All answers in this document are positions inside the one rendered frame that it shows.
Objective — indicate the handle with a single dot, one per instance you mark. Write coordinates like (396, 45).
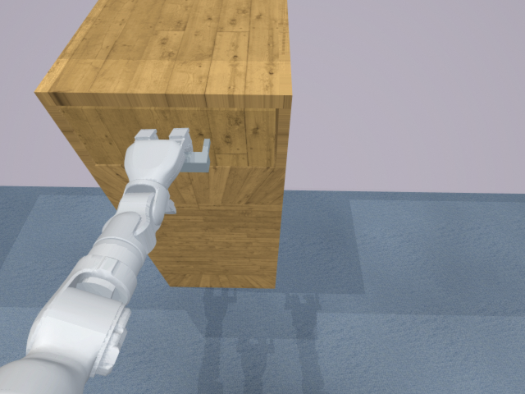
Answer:
(197, 161)

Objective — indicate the cabinet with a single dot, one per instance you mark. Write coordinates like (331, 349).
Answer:
(190, 54)

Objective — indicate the robot left upper arm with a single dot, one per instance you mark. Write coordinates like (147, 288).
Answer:
(81, 336)

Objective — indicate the drawer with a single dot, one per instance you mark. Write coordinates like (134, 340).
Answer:
(239, 136)

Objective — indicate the robot left forearm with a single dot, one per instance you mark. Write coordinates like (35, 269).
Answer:
(111, 267)

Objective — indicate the left robot hand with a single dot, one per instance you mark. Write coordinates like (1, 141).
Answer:
(158, 160)

